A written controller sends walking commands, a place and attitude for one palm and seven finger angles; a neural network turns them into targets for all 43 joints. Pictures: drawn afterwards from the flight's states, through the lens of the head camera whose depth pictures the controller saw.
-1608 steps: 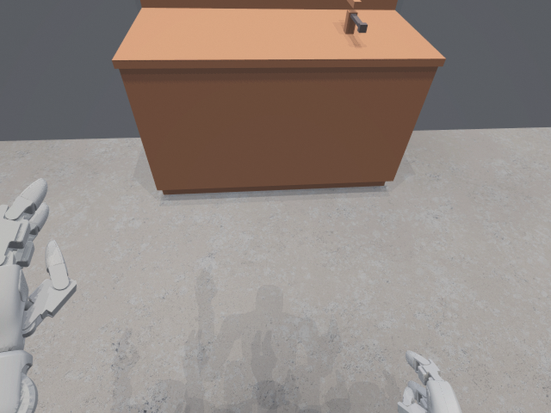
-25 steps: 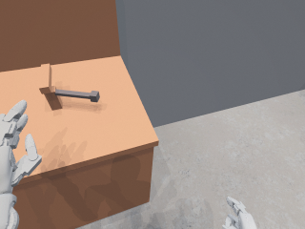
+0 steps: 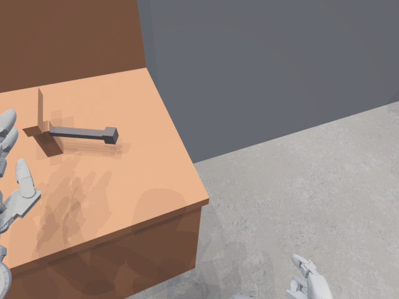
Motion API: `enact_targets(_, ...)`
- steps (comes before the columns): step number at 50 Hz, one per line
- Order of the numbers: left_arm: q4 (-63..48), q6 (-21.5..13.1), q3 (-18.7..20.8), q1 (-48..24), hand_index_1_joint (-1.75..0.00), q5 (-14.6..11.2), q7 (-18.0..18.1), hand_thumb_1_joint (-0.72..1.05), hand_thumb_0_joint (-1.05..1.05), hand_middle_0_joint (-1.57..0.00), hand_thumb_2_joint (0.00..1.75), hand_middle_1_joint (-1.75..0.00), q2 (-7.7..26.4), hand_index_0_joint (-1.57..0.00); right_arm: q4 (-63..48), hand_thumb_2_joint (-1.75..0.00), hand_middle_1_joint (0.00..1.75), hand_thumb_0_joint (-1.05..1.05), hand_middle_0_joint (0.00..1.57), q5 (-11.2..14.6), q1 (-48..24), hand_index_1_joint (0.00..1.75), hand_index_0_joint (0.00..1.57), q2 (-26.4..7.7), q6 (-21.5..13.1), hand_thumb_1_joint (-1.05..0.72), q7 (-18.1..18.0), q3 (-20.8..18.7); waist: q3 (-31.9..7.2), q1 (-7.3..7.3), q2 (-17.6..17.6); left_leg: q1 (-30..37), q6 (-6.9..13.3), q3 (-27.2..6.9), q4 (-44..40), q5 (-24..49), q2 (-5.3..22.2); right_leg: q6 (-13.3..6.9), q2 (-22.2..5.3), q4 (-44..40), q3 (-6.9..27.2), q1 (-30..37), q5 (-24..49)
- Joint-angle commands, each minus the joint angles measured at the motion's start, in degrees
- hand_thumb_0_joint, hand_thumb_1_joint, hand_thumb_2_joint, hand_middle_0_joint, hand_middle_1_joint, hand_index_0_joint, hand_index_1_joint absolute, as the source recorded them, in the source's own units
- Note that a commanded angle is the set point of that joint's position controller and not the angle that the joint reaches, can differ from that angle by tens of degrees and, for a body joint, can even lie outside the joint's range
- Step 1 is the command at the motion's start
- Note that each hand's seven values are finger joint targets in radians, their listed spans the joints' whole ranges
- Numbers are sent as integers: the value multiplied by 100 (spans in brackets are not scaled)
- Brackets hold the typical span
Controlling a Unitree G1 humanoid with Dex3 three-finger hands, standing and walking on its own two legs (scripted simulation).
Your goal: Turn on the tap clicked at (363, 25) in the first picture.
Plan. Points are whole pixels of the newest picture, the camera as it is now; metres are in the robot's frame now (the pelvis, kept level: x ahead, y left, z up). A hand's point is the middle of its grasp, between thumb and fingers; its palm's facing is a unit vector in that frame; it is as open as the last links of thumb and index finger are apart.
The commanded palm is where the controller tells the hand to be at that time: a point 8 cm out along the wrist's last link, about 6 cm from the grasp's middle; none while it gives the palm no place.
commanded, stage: come to a stop and stand still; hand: left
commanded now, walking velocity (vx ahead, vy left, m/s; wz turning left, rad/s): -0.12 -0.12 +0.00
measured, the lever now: (110, 135) +0.44 +0.23 +0.06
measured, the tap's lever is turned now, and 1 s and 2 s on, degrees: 64 64 64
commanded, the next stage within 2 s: look again from close up in 1.60 s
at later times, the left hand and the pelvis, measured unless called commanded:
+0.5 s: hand (36, 184) +0.23 +0.24 +0.18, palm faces +0.43 -0.83 -0.35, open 7.4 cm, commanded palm +0.18 +0.28 +0.19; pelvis +0.03 +0.00 +0.00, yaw +1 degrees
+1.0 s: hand out of the picture +0.24 +0.31 +0.19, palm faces +0.46 -0.81 -0.36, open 7.4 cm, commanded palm +0.19 +0.33 +0.19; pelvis +0.03 +0.05 +0.01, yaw +0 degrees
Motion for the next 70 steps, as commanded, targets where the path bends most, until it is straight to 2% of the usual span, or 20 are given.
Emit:
enact_targets(1, -1609, -394, 591, 47, -30, -14, -8, 90, 0, -20, 90, -30, 964, -20, -830, -90, 30, 0, 20, 39, -296, 30, 20, -766, -401, -90, -7, -281, -578, 75, 733, 1078, 367, -1680, -1644, 3665, 1646, 40, -194, -184, -197, -1407, 787)
enact_targets(4, -1497, -338, 677, 315, -30, -39, -17, 90, 0, -20, 90, -30, 942, -20, -874, -90, 30, 0, 20, 12, -261, 30, 20, -697, -442, -90, -46, -200, -752, 117, 1045, 894, -253, -976, -1560, 4476, 1396, 7, -139, -1808, -525, -444, 1490)
enact_targets(9, -1243, -273, 768, 95, -30, -121, 24, 90, 0, -20, 90, -30, 965, -20, -974, -90, 30, 0, 20, 35, -378, 30, 20, -717, -488, -90, -224, -128, -1083, 197, 781, 185, -724, -652, -663, 4505, 1301, -131, 102, -4030, -709, 1928, 2597)
enact_targets(10, -1260, -283, 812, -35, -30, -111, 31, 90, 0, -20, 90, -30, 1029, -20, -1003, -90, 30, 0, 20, 41, -419, 30, 20, -731, -494, -90, -228, -128, -1271, 222, 507, -292, -797, -637, -133, 3939, 1151, -231, -69, -4212, -442, 2716, 3605)
enact_targets(12, -1145, -300, 674, -78, -30, -152, 40, 90, 0, -20, 90, -30, 923, -20, -1025, -90, 30, 0, 20, 33, -363, 30, 20, -726, -570, -90, -177, -145, -1391, 119, -263, -1204, -1012, -519, 1614, 1789, 324, -1035, -1375, -4011, 1113, 3096, 6562)
enact_targets(13, -1141, -323, 709, -55, -30, -181, 70, 90, 0, -20, 90, -30, 943, -20, -1012, -90, 30, 0, 20, 63, -260, 30, 20, -765, -578, -90, -90, -224, -1470, 167, -1076, -1401, -904, -709, 2543, -533, 216, -1493, -2181, -4384, 2078, 2813, 6282)
enact_targets(14, -1166, -314, 644, -122, -30, -144, 104, 90, 0, -20, 90, -30, 897, -20, -963, -90, 30, 0, 20, 81, -275, 30, 20, -751, -515, -90, -79, -210, -1298, 164, -971, -1237, -748, -1044, 2595, -1115, 465, -1376, -2349, -4685, 2128, 2143, 5011)
enact_targets(17, -1794, -257, 740, -338, -30, 10, 254, 90, 0, -20, 90, -30, 1095, -20, -929, -90, 30, 0, 20, -3, -632, 30, 20, -592, -300, -90, -173, -21, -1076, 158, -367, -265, -600, -802, 778, -757, 677, -845, -1813, -4755, 1229, 921, 2700)
enact_targets(19, -1783, -205, 666, -63, -30, -1, 290, 90, 0, -20, 90, -30, 1021, -20, -862, -90, 30, 0, 20, -63, -550, 30, 20, -563, -252, -90, -254, -10, -1071, 105, -138, 445, -604, -179, -331, 410, 228, -473, -1242, -4952, 636, 536, 984)
enact_targets(22, -1970, -204, 674, -219, -30, -40, 313, 90, 0, -20, 90, -30, 1102, -20, -979, -90, 30, 0, 20, -12, -604, 30, 20, -756, -304, -90, -361, -164, -638, 131, 306, 171, -366, -925, -1226, -174, 762, -157, -726, -4760, 557, 352, -320)
enact_targets(24, -1659, -198, 588, -424, -30, 20, 288, 90, 0, -20, 90, -30, 906, -20, -1034, -90, 30, 0, 20, 3, -605, 30, 20, -768, -346, -90, -373, -65, -203, 122, 1314, -1038, -253, -1557, -2322, -1433, 1157, 6, -192, -4026, 69, 913, -199)
enact_targets(25, -2005, -1065, 3462, -6031, -30, 819, 145, 90, 0, -20, 90, -30, 5200, -20, -601, -90, 30, 0, 20, -316, 504, 30, 20, -845, -1009, -90, -351, -184, 371, 525, 323, -1554, -186, -504, -620, 743, 1153, 136, -604, -4612, 906, 716, 1033)
enact_targets(26, 1225, -696, 960, -2620, -30, 196, -198, 90, 0, -20, 90, -30, 1564, -20, -666, -90, 30, 0, 20, -1, 225, 30, 20, -222, -992, -90, -183, -22, -1012, 237, -405, -489, -509, -486, -24, 1018, 251, -438, -846, -4694, 1004, 1047, 2029)
enact_targets(27, 1199, -522, 513, -2055, -30, -36, -229, 90, 0, -20, 90, -30, 978, -20, -824, -90, 30, 0, 20, 72, 74, 30, 20, -620, -1054, -90, -77, -153, -1191, 300, 339, 241, -588, -389, -695, 1062, 314, -587, -862, -4361, 1278, 1267, 3207)
enact_targets(30, 34, -696, -218, -1574, -30, -86, -305, 90, 0, -20, 90, -30, 416, -20, -988, -90, 30, 0, 20, 133, -71, 30, 20, -779, -1026, -90, 129, -177, -681, 318, 789, -326, -469, -493, -1434, 161, 669, -132, -464, -4473, 667, 1508, 1245)
enact_targets(35, -495, -690, 385, -1031, -30, 51, -154, 90, 0, -20, 90, -30, 929, -20, -1180, -90, 30, 0, 20, 179, -310, 30, 20, -808, -1002, -90, 153, -113, -337, 377, -31, -1302, -326, -805, -2149, -1181, 917, 66, -59, -4233, 194, 1923, 536)
enact_targets(37, -725, -747, 1039, -1132, -30, 66, -88, 90, 0, -20, 90, -30, 1509, -20, -1183, -90, 30, 0, 20, 143, -390, 30, 20, -810, -979, -90, 99, -113, -435, 367, 198, -1377, -291, -848, -2190, -1150, 970, 85, -28, -4092, 120, 2132, 876)
enact_targets(43, -834, -922, 816, -1328, -30, 101, -217, 90, 0, -20, 90, -30, 1088, -20, -1142, -90, 30, 0, 20, 100, -370, 30, 20, -713, -1114, -90, 104, -127, -317, 295, 1141, -1871, -136, -1021, -2415, -1804, 1180, 71, 28, -3511, -112, 2519, 1308)
enact_targets(53, -333, -859, 226, -1403, -30, 176, -236, 90, 0, -20, 90, -30, 559, -20, -793, -90, 30, 0, 20, 66, -189, 30, 20, -759, -1207, -90, 79, -173, -96, 230, 223, -908, -367, -969, -2028, -789, 909, -5, -73, -4409, 361, 1552, 1110)
enact_targets(70, -1082, -727, 501, -445, -30, -18, -154, 90, 0, -20, 90, -30, 722, -20, -1009, -90, 30, 0, 20, 42, -336, 30, 20, -772, -826, -90, 23, -284, -1075, 189, 603, 401, -683, -689, -1302, 2672, 857, -117, -282, -4256, 272, 2027, 3637)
